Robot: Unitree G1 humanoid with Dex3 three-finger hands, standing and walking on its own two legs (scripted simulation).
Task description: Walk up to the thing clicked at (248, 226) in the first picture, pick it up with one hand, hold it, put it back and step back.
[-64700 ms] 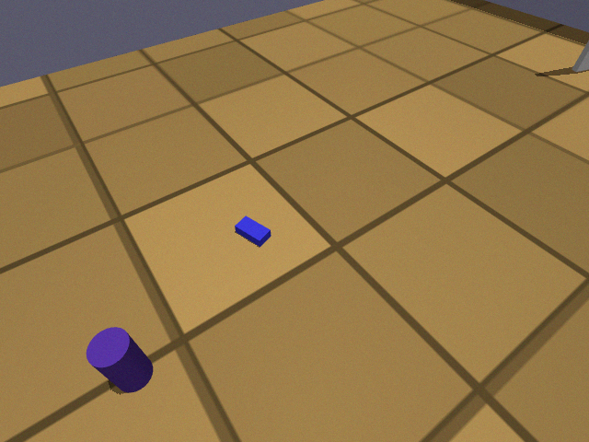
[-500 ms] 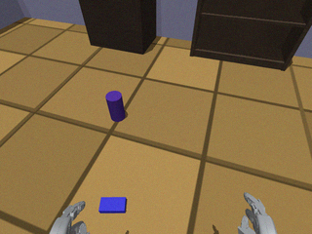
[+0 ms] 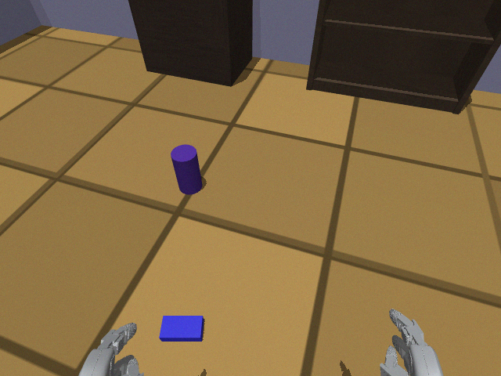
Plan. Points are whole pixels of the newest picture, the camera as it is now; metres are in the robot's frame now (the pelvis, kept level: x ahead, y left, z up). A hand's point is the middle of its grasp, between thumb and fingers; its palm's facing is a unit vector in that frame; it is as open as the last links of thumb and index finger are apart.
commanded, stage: home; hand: left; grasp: from above
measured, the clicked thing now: (182, 328) +0.44 +0.26 -0.69
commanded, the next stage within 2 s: stand in 0.56 s
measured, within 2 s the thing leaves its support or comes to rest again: neither
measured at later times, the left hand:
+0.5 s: hand out of the picture +0.17 +0.18 -0.05, palm faces +0.04 -0.98 -0.20, open 7.4 cm
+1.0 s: hand out of the picture +0.10 +0.24 -0.11, palm faces +0.05 -0.94 -0.35, open 7.4 cm
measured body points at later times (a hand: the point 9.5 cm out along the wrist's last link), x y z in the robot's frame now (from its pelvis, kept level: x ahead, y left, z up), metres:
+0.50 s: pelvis +0.00 +0.00 +0.00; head +0.03 +0.00 +0.45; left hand +0.16 +0.23 -0.03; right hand +0.16 -0.25 -0.07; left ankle +0.01 +0.13 -0.68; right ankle +0.00 -0.14 -0.68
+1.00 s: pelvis -0.01 +0.00 +0.03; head +0.02 +0.00 +0.48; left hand +0.09 +0.29 -0.08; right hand +0.11 -0.28 -0.09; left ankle +0.01 +0.13 -0.68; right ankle +0.00 -0.14 -0.68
